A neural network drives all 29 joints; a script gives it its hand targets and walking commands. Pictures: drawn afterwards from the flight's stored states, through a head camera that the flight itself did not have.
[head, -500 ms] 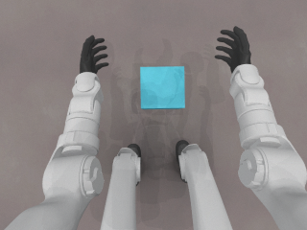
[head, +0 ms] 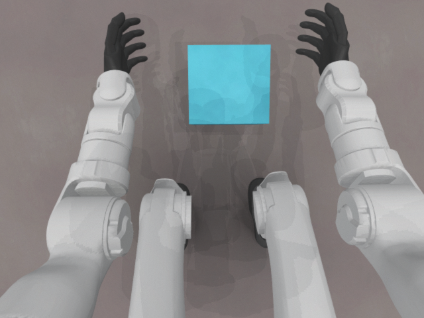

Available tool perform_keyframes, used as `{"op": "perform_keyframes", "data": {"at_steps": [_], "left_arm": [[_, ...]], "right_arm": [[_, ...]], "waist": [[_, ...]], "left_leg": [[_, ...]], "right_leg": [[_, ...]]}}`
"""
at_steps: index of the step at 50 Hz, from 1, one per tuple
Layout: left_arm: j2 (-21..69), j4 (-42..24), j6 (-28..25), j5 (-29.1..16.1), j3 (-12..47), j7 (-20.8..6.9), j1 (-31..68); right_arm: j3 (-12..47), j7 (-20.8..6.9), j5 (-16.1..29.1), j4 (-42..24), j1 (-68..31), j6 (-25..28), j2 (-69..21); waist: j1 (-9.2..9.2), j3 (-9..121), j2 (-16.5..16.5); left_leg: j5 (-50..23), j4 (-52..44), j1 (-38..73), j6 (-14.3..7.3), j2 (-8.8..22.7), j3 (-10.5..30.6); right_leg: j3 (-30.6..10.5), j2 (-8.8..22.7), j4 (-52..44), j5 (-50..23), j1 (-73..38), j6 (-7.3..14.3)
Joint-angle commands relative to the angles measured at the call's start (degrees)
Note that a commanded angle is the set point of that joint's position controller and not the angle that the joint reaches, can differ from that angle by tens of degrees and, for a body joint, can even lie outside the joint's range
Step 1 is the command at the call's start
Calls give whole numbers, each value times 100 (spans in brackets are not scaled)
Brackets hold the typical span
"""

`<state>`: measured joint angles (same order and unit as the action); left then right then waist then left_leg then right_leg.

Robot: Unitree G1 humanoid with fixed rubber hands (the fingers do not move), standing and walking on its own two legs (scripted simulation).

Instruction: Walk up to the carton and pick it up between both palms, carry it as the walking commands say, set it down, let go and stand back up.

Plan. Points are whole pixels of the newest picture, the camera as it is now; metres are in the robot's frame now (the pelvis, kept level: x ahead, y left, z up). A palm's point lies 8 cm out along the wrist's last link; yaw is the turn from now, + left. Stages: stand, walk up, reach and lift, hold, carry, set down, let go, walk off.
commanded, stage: reach and lift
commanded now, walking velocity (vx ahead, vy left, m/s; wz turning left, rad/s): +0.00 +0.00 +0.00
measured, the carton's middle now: (226, 90) +0.48 -0.04 -0.38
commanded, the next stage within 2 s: none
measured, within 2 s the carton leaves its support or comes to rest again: leaves its support in 1.80 s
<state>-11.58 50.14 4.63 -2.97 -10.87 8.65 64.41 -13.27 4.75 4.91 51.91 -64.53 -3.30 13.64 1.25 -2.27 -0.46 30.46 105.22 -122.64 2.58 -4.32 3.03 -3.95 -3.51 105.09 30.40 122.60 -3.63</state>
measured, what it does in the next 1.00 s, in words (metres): lowers itself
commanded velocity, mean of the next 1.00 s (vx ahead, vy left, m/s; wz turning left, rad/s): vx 0.00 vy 0.00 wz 0.00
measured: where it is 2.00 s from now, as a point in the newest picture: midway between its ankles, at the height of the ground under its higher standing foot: (220, 226)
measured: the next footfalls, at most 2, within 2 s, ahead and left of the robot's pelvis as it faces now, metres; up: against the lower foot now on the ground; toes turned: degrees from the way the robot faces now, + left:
none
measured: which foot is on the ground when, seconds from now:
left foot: down 0.00-1.00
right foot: down 0.00-1.00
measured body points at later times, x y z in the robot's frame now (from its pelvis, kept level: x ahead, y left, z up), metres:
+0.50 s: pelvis -0.03 +0.00 -0.08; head +0.36 -0.01 +0.13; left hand +0.51 +0.17 -0.30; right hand +0.49 -0.19 -0.31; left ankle +0.10 +0.12 -0.43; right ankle +0.10 -0.13 -0.43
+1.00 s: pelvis -0.02 +0.00 -0.10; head +0.35 -0.01 +0.14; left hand +0.51 +0.16 -0.31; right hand +0.50 -0.19 -0.31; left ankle +0.09 +0.12 -0.43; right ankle +0.10 -0.13 -0.43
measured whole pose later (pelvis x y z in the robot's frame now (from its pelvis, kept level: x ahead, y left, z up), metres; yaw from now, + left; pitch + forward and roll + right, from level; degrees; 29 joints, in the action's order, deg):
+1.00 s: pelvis -0.02 +0.00 -0.10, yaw +0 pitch +36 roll -1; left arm -20.4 69.5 -2.2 -15.1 2.2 6.8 79.7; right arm -1.1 5.2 16.6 69.5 -79.6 2.8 19.8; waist 1.5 -22.1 -1.0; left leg 32.5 126.2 -130.0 2.2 -2.8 2.1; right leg -1.9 -1.6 125.8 32.4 129.6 -2.8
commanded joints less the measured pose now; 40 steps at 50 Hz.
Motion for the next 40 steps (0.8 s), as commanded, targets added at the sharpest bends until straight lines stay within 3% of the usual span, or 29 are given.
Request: {"op": "perform_keyframes", "data": {"at_steps": [1, 14, 23, 25, 26, 27, 31, 34, 37, 40], "left_arm": [[-519, -575, -215, -175, 188, 0, 1620], [-939, 206, -342, -540, 537, 67, 2421], [-1168, 249, -427, -1064, 856, 46, 3227], [-932, 897, -394, -1324, 1074, -64, 3230], [-888, 1017, -431, -1327, 1193, -142, 3254], [-831, 1146, -465, -1341, 1242, -209, 3288], [-1080, 1155, -644, -1084, 963, -253, 3317], [-1258, 1481, -697, -742, 706, -169, 2992], [-1103, 1940, -681, -556, 574, -198, 2442], [-1098, 1922, -687, -538, 571, -211, 2569]], "right_arm": [[12, 63, 95, -476, -1440, 234, 766], [482, 98, 684, 178, -2266, 405, 1108], [907, 176, 1057, 117, -3109, 454, 1239], [1033, 149, 1065, 484, -3231, 428, 1107], [987, 114, 1050, 458, -3207, 465, 1056], [1030, 68, 1056, 548, -3239, 483, 963], [986, -43, 1051, 897, -3154, 567, 860], [659, -25, 844, 1498, -2727, 586, 974], [731, 3, 771, 1573, -2452, 624, 875], [730, 24, 660, 1537, -2561, 654, 1008]], "waist": [[204, 6483, -87], [109, 6236, -126], [71, 6949, -28], [204, 6303, 74], [337, 5830, 88], [346, 5274, 105], [100, 4870, 40], [26, 4466, -172], [-86, 4226, -158], [8, 3990, -105]], "left_leg": [[-2068, -398, 3429, 48, -77, -537], [-1652, 395, 3277, 27, 68, -421], [-1784, 1017, 3649, 34, 148, -421], [-1620, 1127, 3319, 12, 176, -398], [-1789, 1212, 3033, 4, 160, -356], [-1781, 1244, 2757, -16, 153, -307], [-1971, 1404, 2598, 21, 168, -268], [-1800, 1349, 2555, 54, 182, -244], [-1716, 1371, 2155, 36, 174, -288], [-1371, 1266, 1960, 17, 176, -287]], "right_leg": [[677, -60, -460, -2042, -2919, 32], [648, 101, 343, -1557, -2540, 50], [635, 171, 900, -1693, -3162, 85], [652, 203, 975, -1569, -3000, 103], [624, 182, 1031, -1854, -2875, 88], [578, 169, 1038, -1872, -2604, 83], [499, 187, 1229, -2002, -2235, 35], [493, 173, 1222, -1664, -1698, 32], [436, 135, 1200, -1741, -1797, 22], [439, 156, 1105, -1373, -1693, 49]]}}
